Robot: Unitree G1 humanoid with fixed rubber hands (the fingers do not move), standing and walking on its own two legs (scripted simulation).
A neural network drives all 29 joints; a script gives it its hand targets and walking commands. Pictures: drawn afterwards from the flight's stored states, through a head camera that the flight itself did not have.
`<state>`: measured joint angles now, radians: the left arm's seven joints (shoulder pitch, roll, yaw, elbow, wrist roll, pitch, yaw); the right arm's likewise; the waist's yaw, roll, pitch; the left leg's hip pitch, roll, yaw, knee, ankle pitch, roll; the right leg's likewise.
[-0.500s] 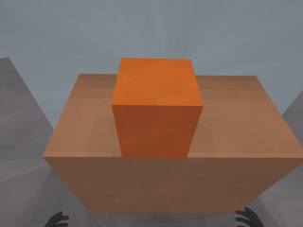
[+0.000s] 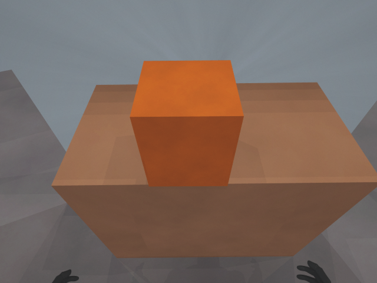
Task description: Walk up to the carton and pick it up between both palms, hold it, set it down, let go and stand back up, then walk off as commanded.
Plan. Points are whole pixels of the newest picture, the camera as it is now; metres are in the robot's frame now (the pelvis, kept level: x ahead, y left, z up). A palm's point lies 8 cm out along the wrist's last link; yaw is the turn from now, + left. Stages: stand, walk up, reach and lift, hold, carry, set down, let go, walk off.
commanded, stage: walk off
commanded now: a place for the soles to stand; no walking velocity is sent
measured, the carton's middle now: (187, 126) +0.47 +0.01 +0.07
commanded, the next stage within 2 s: none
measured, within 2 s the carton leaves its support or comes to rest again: neither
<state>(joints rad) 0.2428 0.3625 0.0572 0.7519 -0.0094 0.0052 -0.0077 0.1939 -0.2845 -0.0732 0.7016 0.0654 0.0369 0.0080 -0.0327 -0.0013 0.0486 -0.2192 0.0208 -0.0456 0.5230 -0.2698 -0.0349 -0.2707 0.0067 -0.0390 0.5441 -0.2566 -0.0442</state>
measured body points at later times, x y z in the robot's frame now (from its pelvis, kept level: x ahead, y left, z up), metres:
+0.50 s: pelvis -0.15 +0.01 -0.01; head -0.14 +0.02 +0.43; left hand -0.04 +0.33 -0.12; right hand -0.04 -0.28 -0.11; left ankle -0.12 +0.13 -0.73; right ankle -0.20 -0.09 -0.64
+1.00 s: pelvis -0.32 -0.08 +0.01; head -0.26 -0.14 +0.45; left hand -0.23 +0.25 -0.06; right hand -0.21 -0.36 -0.14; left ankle -0.34 +0.09 -0.67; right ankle -0.25 -0.09 -0.73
